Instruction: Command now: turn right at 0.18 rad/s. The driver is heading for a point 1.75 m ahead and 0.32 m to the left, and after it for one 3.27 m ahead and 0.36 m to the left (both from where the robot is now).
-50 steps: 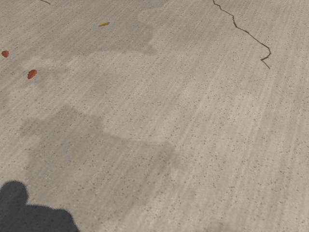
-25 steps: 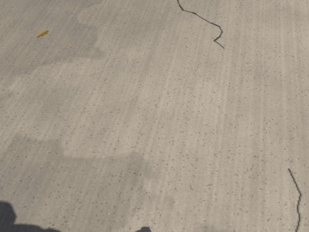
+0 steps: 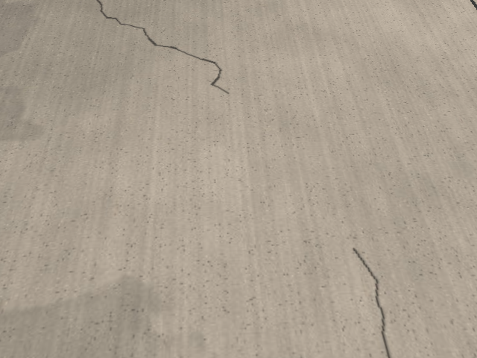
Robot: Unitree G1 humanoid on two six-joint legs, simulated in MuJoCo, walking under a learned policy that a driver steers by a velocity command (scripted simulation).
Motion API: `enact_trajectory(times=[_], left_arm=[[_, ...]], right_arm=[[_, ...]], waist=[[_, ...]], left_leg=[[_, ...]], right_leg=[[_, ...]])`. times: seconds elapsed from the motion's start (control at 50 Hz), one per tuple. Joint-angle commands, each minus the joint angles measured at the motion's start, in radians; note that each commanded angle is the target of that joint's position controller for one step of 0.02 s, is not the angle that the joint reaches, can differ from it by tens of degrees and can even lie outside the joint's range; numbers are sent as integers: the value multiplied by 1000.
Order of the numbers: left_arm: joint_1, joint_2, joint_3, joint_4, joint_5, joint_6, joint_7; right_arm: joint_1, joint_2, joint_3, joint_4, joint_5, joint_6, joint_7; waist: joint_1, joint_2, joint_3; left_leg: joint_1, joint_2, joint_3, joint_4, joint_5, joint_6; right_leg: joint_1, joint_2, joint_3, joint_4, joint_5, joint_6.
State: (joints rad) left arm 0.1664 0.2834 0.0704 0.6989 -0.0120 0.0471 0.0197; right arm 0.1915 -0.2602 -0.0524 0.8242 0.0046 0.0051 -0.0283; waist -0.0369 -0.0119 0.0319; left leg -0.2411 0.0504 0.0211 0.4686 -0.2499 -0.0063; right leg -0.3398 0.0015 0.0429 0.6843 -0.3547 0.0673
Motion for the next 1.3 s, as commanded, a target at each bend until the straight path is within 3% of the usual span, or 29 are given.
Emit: enact_trajectory(times=[0.02,0.04,0.06,0.08,0.1,0.12,0.16,0.2,0.42,0.9,1.3], left_arm=[[32,83,20,-45,4,-16,-4],[45,118,26,-48,9,-14,2],[72,192,37,-56,22,-8,14],[11,139,17,-48,33,-11,4],[-47,83,4,-65,34,-24,-8],[-52,65,0,-49,37,-33,-12],[-41,91,4,-41,32,-45,-17],[-16,82,-2,-20,28,-51,-15],[-22,65,-7,41,22,-51,-9],[30,57,-20,249,13,-48,10],[70,33,-36,344,9,-44,16]], right_arm=[[10,-176,-35,-31,21,-11,5],[43,-152,-24,-21,9,-22,11],[60,-93,-3,-40,-37,-38,24],[43,-62,6,-49,-30,-44,24],[0,-109,0,-45,-28,-40,19],[-21,-117,-2,-42,-28,-38,19],[-11,-151,-10,-24,-25,-24,11],[2,-135,-6,-10,-20,-23,11],[19,-127,-7,69,-15,-21,-2],[68,-91,3,193,-8,-14,-18],[137,-47,18,245,-7,-13,-23]], waist=[[33,181,-73],[26,127,-108],[-7,-88,-182],[-21,-204,-171],[-5,-139,-127],[-2,-130,-116],[14,-110,-58],[9,-78,-44],[10,-5,-39],[20,10,-4],[28,14,16]], left_leg=[[58,166,-155,-56,371,160],[-15,143,-136,-25,284,95],[-120,61,-44,120,38,18],[-96,23,-22,68,-146,-25],[-38,27,-24,47,-70,-46],[-25,21,-18,23,26,-48],[-5,22,-16,15,98,-51],[19,21,-16,1,114,-48],[60,22,-10,-29,130,-53],[50,4,7,-41,115,-35],[33,-9,12,-44,98,-26]], right_leg=[[165,28,-63,-357,225,-52],[300,-41,27,-360,359,-82],[430,-220,209,-284,691,-146],[284,-280,240,-289,634,-259],[218,-218,204,-305,470,-250],[211,-157,158,-300,348,-198],[150,-107,126,-303,283,-150],[139,-92,112,-289,290,-135],[136,-61,81,-274,289,-129],[133,-20,20,-265,267,-100],[120,-11,-1,-269,242,-88]])
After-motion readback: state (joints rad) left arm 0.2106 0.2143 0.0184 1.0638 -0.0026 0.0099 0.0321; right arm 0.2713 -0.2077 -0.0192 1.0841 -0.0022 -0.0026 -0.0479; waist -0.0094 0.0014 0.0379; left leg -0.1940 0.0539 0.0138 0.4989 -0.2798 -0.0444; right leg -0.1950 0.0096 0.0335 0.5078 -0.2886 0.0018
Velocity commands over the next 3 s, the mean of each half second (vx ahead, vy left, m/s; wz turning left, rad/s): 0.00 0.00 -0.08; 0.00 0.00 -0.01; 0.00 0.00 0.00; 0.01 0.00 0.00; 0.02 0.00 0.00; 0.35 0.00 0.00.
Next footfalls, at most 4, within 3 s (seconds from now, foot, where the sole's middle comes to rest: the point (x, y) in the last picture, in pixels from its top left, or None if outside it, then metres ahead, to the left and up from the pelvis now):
0.04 right None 0.03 -0.14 -0.78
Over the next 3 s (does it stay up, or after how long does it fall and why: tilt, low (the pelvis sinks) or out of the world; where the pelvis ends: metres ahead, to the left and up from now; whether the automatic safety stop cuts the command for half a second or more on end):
stays up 0.17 -0.02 -0.01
